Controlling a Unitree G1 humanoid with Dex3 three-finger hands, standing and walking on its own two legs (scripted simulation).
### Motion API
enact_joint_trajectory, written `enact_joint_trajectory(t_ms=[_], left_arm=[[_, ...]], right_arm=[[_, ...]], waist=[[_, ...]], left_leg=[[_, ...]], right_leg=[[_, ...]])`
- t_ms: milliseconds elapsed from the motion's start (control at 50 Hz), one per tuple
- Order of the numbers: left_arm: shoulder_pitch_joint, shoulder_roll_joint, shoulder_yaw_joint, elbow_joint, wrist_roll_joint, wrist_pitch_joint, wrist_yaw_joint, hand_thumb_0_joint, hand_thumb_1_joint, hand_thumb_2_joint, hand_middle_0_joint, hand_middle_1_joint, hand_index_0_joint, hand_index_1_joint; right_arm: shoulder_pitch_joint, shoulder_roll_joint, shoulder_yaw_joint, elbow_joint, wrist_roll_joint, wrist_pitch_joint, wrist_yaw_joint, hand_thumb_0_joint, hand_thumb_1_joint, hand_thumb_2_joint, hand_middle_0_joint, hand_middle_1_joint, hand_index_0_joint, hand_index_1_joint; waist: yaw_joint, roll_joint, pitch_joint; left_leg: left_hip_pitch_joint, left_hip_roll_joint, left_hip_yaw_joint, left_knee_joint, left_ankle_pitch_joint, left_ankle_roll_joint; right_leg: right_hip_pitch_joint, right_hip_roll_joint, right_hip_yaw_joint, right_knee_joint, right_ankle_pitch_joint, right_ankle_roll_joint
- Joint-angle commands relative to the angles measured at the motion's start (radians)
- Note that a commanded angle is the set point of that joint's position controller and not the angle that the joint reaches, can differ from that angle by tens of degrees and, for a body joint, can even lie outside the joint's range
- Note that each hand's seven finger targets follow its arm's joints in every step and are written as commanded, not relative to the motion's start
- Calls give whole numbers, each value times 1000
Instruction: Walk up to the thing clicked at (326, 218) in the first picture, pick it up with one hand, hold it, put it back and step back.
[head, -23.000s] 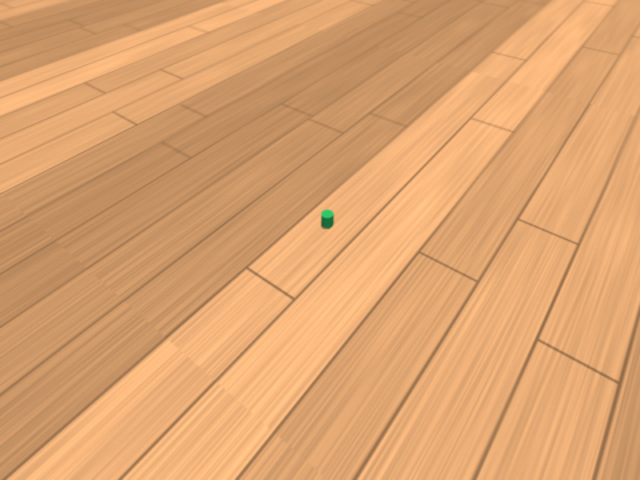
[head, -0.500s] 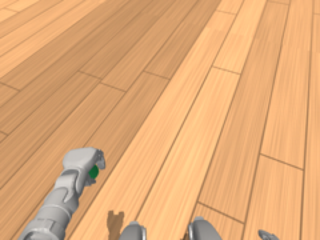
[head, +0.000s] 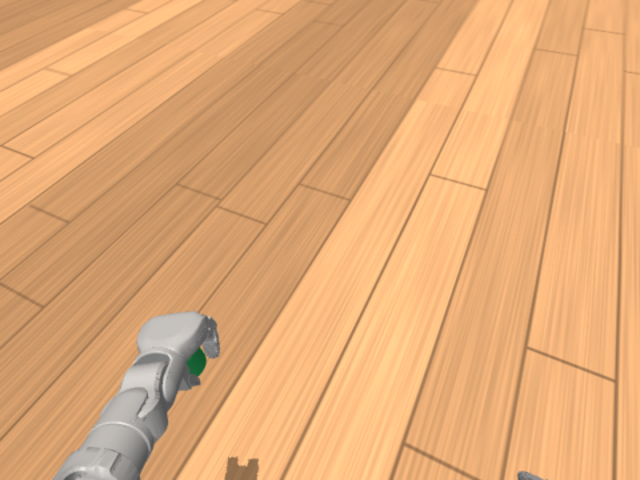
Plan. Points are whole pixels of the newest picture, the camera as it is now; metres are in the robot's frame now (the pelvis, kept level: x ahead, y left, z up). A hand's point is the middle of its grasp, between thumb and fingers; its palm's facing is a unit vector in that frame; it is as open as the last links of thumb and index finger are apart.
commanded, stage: hold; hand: left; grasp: from above
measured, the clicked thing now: (183, 356) +0.33 +0.23 -0.08
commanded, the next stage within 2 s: crouch in 1.80 s
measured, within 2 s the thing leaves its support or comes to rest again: neither
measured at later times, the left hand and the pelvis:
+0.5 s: hand (178, 356) +0.31 +0.22 -0.03, palm faces -0.43 -0.05 -0.90, open 6.6 cm; pelvis +0.00 +0.00 +0.02, yaw +0 degrees
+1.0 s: hand (177, 363) +0.29 +0.21 -0.01, palm faces -0.42 -0.06 -0.90, open 6.6 cm; pelvis -0.01 -0.01 +0.02, yaw +0 degrees
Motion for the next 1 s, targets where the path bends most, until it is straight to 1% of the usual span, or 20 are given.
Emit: enact_joint_trajectory(t_ms=[0,100,160,180,200,260,300,360,480,540,640,660,720,760,780,800,860,920,960,980], left_arm=[[-332,209,82,-198,-1,-13,22,0,570,639,-869,-783,-927,-724],[-279,201,76,-201,-8,-18,-10,0,584,661,-881,-802,-940,-743],[-264,193,72,-198,-6,-14,-23,0,566,642,-871,-778,-928,-721],[-288,207,81,-248,-12,-18,-27,0,578,636,-876,-782,-936,-722],[-278,222,89,-243,-7,-19,-29,0,560,641,-865,-776,-923,-718],[-283,209,82,-269,-7,-23,-37,0,586,613,-873,-778,-938,-713],[-269,219,88,-265,-2,-24,-40,0,585,595,-873,-770,-939,-703],[-273,221,96,-295,-2,-24,-44,0,565,639,-860,-792,-922,-729],[-261,212,92,-309,-9,-15,-57,0,576,662,-876,-794,-933,-737],[-241,218,92,-289,-1,-14,-74,0,565,622,-864,-779,-925,-717],[-235,220,97,-338,-15,-18,-94,0,591,598,-877,-778,-943,-712],[-242,220,97,-343,-16,-19,-96,0,581,592,-856,-798,-927,-726],[-236,228,101,-377,-12,-20,-98,0,589,574,-875,-757,-941,-689],[-237,226,103,-370,-10,-22,-99,0,587,588,-871,-770,-937,-703],[-239,233,110,-381,-18,-23,-99,0,589,591,-884,-767,-947,-703],[-244,227,107,-384,-17,-24,-97,0,574,605,-881,-765,-940,-705],[-258,238,117,-398,-19,-28,-92,0,563,594,-859,-792,-926,-725],[-234,224,107,-391,-10,-22,-92,0,566,572,-852,-791,-923,-719],[-237,225,102,-394,-16,-20,-97,0,570,583,-838,-826,-915,-747],[-235,230,108,-400,-20,-19,-101,0,572,590,-848,-823,-922,-747]], right_arm=[[-12,-143,-53,-107,2,-30,-5,0,-904,-899,200,300,200,300],[-34,-144,-50,-121,5,-24,-4,0,-904,-900,200,300,200,300],[-39,-143,-49,-132,7,-20,-3,0,-904,-900,200,300,200,300],[-44,-143,-49,-135,7,-19,-3,0,-904,-899,200,300,200,300],[-48,-146,-49,-136,8,-19,-4,0,-905,-900,200,300,200,300],[-54,-143,-45,-140,7,-17,-5,0,-905,-900,200,300,200,300],[-59,-145,-47,-146,10,-16,-5,0,-904,-900,200,300,200,300],[-63,-147,-49,-147,8,-13,-4,0,-905,-900,200,300,200,300],[-77,-141,-45,-154,9,-7,-4,0,-906,-901,200,300,200,300],[-91,-139,-41,-158,10,-5,-7,0,-908,-901,199,300,200,300],[-121,-137,-34,-185,14,-5,-8,0,-908,-902,199,300,200,300],[-119,-137,-33,-184,14,-6,-9,0,-907,-901,199,300,200,300],[-131,-140,-35,-192,15,-7,-12,0,-907,-901,199,300,200,300],[-126,-138,-32,-187,14,-9,-14,0,-907,-902,199,300,200,300],[-136,-136,-33,-190,16,-9,-15,0,-911,-903,199,300,199,300],[-131,-137,-31,-190,16,-9,-16,0,-911,-904,199,300,199,300],[-137,-135,-29,-185,17,-13,-17,0,-914,-904,199,300,199,300],[-145,-134,-27,-189,18,-15,-17,0,-912,-903,199,300,200,300],[-151,-134,-27,-187,18,-16,-17,0,-912,-903,199,300,199,300],[-154,-131,-23,-188,18,-16,-17,0,-915,-904,199,300,199,300]], waist=[[-1,18,-267],[18,2,-224],[11,-16,-224],[27,-6,-239],[25,7,-241],[19,-4,-224],[26,3,-223],[24,1,-246],[31,-26,-230],[30,-25,-199],[48,-21,-166],[40,-12,-175],[47,-10,-180],[34,-14,-189],[46,-26,-184],[36,-33,-180],[42,-22,-177],[49,-24,-166],[42,-26,-167],[52,-21,-157]], left_leg=[[200,-41,2,-143,282,6],[215,-40,1,-179,275,5],[218,-42,7,-182,292,9],[231,-44,7,-188,297,8],[243,-44,9,-192,309,6],[247,-38,0,-202,306,4],[254,-42,9,-208,305,6],[286,-39,11,-210,351,6],[289,-49,22,-217,343,16],[282,-49,23,-231,310,17],[277,-50,23,-269,228,17],[285,-48,22,-269,232,16],[304,-48,23,-279,243,15],[314,-47,24,-277,258,18],[315,-47,21,-281,261,17],[319,-48,24,-281,249,20],[321,-49,25,-293,225,19],[323,-51,26,-302,223,18],[326,-50,27,-304,224,20],[323,-51,25,-308,216,19]], right_leg=[[168,52,-21,-127,225,-42],[186,54,-23,-158,212,-44],[203,54,-18,-166,234,-42],[223,52,-17,-171,239,-40],[223,53,-17,-171,246,-42],[210,56,-19,-176,236,-42],[226,53,-18,-181,237,-43],[239,54,-18,-179,277,-43],[263,44,-10,-206,292,-32],[255,44,-10,-219,258,-32],[258,44,-9,-248,166,-37],[256,45,-6,-246,169,-37],[265,46,-12,-252,175,-39],[268,45,-8,-249,195,-36],[274,46,-13,-258,192,-35],[271,44,-7,-264,187,-33],[274,43,-6,-274,158,-35],[280,41,-6,-282,155,-35],[282,41,-6,-286,158,-34],[288,40,-8,-290,148,-33]])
